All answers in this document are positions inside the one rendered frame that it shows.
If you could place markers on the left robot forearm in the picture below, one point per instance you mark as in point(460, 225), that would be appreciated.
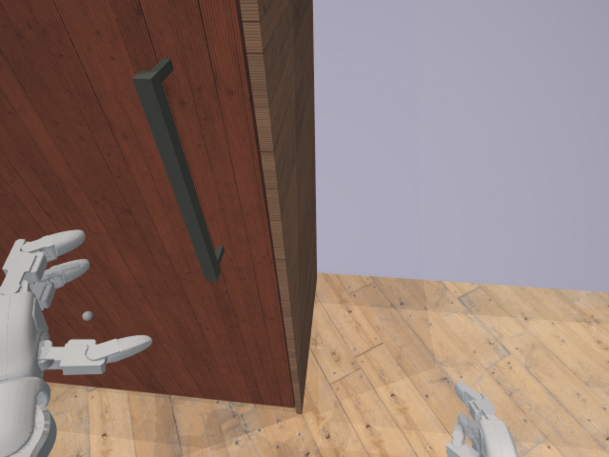
point(27, 428)

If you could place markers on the robot left hand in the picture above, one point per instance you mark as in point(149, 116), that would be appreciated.
point(27, 290)

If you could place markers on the handle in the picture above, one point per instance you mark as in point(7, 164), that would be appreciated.
point(150, 89)

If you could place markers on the robot right hand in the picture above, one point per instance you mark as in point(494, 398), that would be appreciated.
point(490, 438)

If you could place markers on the wardrobe door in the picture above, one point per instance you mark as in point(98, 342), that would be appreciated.
point(77, 152)

